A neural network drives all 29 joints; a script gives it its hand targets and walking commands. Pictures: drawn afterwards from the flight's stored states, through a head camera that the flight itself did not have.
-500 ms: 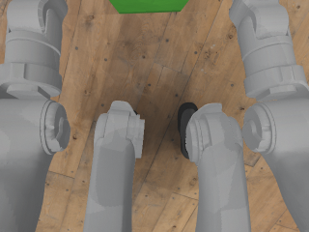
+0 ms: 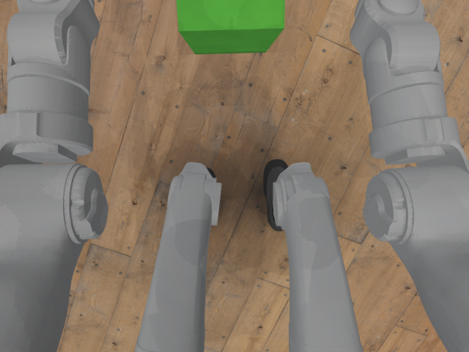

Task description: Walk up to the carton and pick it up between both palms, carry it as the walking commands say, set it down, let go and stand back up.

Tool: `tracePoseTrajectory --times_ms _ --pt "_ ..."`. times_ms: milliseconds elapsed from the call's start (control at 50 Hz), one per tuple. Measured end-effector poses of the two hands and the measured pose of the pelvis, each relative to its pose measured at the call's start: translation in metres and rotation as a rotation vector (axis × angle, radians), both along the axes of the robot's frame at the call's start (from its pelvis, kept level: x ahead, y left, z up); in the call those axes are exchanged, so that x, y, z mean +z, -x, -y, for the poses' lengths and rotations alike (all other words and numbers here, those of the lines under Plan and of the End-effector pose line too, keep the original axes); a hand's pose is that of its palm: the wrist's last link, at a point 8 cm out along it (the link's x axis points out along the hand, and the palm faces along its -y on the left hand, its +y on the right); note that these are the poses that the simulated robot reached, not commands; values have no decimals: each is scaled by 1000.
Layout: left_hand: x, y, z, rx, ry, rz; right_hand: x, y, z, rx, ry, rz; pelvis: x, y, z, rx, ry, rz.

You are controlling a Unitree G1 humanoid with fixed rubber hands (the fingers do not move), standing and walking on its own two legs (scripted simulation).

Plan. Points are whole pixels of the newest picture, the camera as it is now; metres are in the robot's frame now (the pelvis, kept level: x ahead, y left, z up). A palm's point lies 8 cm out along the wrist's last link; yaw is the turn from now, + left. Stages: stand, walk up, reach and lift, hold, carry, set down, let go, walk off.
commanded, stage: set down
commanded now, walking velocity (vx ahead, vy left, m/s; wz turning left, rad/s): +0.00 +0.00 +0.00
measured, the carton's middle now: out of the picture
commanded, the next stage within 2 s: let go in 0.56 s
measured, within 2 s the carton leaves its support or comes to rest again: neither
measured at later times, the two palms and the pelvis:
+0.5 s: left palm out of the picture +0.55 +0.21 +0.01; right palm out of the picture +0.55 -0.14 +0.00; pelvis +0.03 +0.00 +0.12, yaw +0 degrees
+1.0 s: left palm out of the picture +0.49 +0.22 +0.07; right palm out of the picture +0.47 -0.19 +0.06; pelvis +0.13 +0.01 +0.19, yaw -1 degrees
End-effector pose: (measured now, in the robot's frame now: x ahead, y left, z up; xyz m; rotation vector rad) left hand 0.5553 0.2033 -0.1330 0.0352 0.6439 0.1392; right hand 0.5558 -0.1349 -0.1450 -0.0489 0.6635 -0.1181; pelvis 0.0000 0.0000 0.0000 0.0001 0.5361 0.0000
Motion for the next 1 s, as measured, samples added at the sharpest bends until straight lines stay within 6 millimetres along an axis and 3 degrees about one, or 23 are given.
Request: tracePoseTrajectory --times_ms 400,580,680,740,820,1000 --pt "117 3 -8 -17 -10 3 119 1 2 10 16 6 107 -9 1 -5 -7 65" --pt "155 0 -4 -22 -3 -32 159 0 5 -5 35 -31 127 -39 0 -4 -7 -148" --pt "159 3 -5 -42 -30 -56 162 2 4 11 43 -52 140 -55 -2 -10 -10 -179" --pt "154 14 -8 -59 -60 -98 156 13 9 11 62 -81 150 -68 -4 -10 -6 -185" --pt "155 30 -13 -91 -99 -134 163 33 25 2 113 -86 162 -87 -6 -13 -3 -188" --pt "202 70 -20 -123 -117 -159 206 81 54 41 115 -124 191 -128 -7 -15 -1 -103"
